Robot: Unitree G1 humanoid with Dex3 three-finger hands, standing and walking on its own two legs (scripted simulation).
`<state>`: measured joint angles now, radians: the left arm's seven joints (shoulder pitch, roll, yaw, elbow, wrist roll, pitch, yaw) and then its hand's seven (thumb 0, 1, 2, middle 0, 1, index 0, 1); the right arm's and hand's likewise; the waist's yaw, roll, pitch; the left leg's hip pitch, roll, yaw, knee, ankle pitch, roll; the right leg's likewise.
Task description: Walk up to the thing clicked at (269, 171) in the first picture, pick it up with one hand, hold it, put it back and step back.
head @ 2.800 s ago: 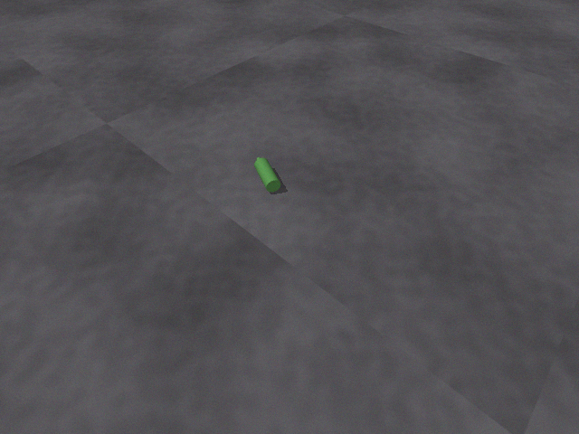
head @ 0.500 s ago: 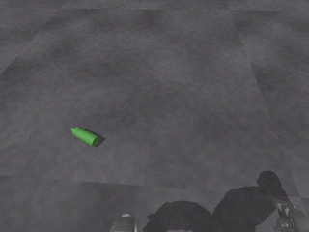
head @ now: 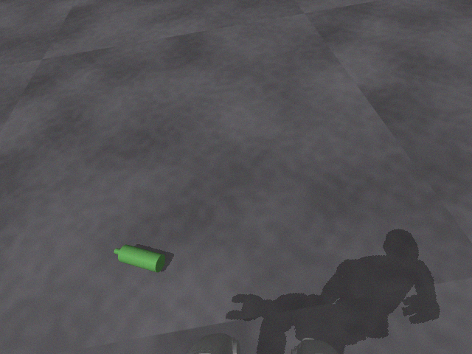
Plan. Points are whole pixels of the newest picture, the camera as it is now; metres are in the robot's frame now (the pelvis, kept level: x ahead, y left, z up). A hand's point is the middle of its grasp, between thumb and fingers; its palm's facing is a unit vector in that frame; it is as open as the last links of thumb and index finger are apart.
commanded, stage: walk up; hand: left
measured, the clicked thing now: (137, 256) +0.60 +0.53 -0.70
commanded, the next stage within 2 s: none
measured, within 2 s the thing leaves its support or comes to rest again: neither
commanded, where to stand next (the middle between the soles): +0.15 +0.35 m, yaw -18 degrees
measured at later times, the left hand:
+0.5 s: hand out of the picture +0.16 +0.55 -0.13, palm faces -0.16 -0.81 -0.56, open 7.4 cm
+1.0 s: hand out of the picture +0.22 +0.69 -0.13, palm faces -0.20 -0.83 -0.52, open 7.4 cm
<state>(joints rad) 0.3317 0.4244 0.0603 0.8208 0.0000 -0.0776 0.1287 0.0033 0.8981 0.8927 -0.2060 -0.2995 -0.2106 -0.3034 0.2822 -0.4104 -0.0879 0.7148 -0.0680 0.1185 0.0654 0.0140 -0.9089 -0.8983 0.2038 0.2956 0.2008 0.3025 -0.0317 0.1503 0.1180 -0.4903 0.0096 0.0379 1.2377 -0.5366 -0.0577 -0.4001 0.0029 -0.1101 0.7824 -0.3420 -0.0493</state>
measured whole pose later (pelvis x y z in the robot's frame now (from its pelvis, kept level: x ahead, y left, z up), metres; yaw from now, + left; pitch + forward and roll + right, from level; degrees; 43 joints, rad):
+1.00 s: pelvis +0.06 +0.42 -0.02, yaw -15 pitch -4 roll +2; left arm 0.22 0.44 0.08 0.86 0.05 0.03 0.04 0.01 0.90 0.89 -0.20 -0.30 -0.21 -0.30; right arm 0.30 -0.42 -0.06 0.83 -0.02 0.00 0.00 0.01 -0.91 -0.90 0.21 0.30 0.20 0.30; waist 0.01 0.01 0.08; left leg -0.35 0.06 0.00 0.91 -0.50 -0.06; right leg -0.55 -0.02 0.17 1.06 -0.51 -0.04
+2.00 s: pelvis +0.05 +0.35 +0.01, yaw -19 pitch -3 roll +1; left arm 0.09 0.37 0.03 1.01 0.01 0.00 0.01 0.01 0.90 0.89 -0.20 -0.30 -0.21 -0.30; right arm 0.09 -0.42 -0.03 0.98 0.00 0.00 0.01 0.01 -0.91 -0.90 0.21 0.30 0.20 0.30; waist 0.00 0.03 0.15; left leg -0.39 0.00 0.01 0.67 -0.24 -0.01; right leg -0.34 -0.03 -0.01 0.75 -0.36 -0.01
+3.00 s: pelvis +0.07 +0.36 +0.04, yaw -17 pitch -1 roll -1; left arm 0.04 0.37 0.03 1.07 0.01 -0.01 0.00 0.01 0.90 0.89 -0.20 -0.30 -0.21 -0.30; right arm 0.05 -0.36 -0.02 1.07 0.00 0.02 0.03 0.01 -0.91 -0.90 0.20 0.30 0.20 0.30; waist -0.01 0.00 0.08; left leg -0.29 0.00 -0.02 0.45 -0.14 0.00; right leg -0.20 -0.02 -0.04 0.46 -0.24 0.01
